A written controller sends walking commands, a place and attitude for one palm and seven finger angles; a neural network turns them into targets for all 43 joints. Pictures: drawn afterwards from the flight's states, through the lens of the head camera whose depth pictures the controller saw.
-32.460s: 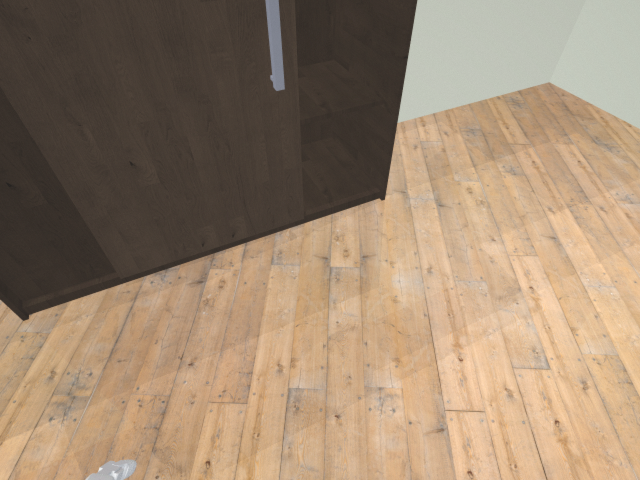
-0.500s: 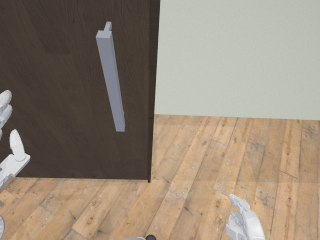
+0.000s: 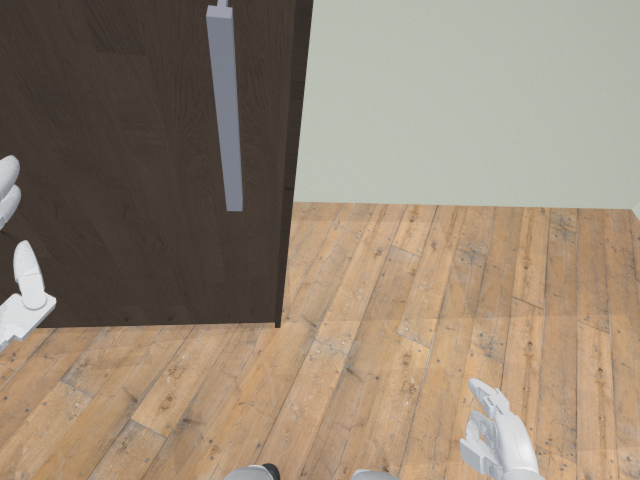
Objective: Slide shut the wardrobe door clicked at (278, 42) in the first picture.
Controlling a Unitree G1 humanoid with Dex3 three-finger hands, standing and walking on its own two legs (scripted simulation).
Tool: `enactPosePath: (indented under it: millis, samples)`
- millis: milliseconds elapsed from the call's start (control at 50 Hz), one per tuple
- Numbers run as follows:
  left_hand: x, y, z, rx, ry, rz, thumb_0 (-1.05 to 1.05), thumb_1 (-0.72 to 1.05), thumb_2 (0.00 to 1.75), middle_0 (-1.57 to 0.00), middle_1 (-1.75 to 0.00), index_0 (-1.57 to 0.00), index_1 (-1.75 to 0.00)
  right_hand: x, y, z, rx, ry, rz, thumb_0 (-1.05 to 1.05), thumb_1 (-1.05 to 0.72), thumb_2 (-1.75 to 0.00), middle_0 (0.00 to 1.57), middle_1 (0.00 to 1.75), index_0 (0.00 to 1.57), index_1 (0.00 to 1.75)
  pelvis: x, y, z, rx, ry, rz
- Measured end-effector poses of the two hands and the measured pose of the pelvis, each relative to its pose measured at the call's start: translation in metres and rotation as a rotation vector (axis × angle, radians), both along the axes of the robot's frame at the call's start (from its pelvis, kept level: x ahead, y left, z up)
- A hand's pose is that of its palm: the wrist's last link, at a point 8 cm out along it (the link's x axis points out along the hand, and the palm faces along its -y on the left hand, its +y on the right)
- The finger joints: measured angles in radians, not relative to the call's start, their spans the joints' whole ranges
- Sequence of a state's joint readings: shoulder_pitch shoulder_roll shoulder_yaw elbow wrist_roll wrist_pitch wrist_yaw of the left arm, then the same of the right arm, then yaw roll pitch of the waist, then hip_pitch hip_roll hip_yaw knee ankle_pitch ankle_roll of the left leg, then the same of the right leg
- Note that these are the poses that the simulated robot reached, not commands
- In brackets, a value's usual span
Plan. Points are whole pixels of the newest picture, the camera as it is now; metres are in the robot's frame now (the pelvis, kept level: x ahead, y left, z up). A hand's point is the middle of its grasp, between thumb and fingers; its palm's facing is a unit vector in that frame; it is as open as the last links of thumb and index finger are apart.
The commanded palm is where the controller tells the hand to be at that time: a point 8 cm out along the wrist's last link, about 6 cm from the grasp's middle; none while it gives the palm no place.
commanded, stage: stop stepping back and stand still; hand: left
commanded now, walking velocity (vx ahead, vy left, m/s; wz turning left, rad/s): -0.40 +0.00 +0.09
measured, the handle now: (230, 120) +0.58 +0.18 +0.09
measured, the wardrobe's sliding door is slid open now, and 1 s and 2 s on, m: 0.00 0.00 0.00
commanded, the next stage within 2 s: let the arm hang, fingers relaxed in 1.46 s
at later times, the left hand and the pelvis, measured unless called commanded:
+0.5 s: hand out of the picture +0.12 +0.28 +0.15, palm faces +0.44 -0.83 -0.34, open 7.4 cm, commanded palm +0.04 +0.32 +0.18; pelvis -0.09 +0.02 -0.01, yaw +1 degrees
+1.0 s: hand out of the picture +0.12 +0.30 +0.17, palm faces +0.47 -0.76 -0.46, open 7.4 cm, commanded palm +0.05 +0.34 +0.18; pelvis -0.07 +0.03 -0.01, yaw +4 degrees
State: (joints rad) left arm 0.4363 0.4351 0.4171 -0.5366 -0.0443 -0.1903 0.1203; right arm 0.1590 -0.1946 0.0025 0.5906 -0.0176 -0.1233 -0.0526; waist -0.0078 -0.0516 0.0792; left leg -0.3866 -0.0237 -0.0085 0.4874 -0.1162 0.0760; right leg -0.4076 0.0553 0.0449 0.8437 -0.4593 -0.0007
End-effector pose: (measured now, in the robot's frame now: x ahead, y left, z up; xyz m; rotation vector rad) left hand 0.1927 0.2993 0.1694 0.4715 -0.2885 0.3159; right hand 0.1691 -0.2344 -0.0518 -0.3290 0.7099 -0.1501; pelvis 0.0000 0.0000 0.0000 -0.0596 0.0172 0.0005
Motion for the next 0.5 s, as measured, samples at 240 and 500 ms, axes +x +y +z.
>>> enactPosePath:
  millis: [240, 500]
  samples:
    - [-0.102, 0.005, 0.03, 0.136, 0.025, 0.086, 0.02, 0.88, 0.9, -0.22, -0.3, -0.22, -0.3, -0.072, 0.01, -0.019, 0.091, 0.017, 0.004, 0.01, -0.9, -0.9, 0.21, 0.3, 0.21, 0.3, -0.058, -0.004, -0.001, 0.027, 0.004, -0.01]
    - [-0.115, 0.015, -0.009, -0.062, -0.018, 0.092, 0.02, 0.89, 0.9, -0.21, -0.3, -0.21, -0.3, -0.117, -0.002, -0.011, 0.002, -0.033, -0.087, 0.01, -0.9, -0.9, 0.2, 0.3, 0.21, 0.3, -0.09, 0.015, -0.009, 0.064, -0.044, 0.019]
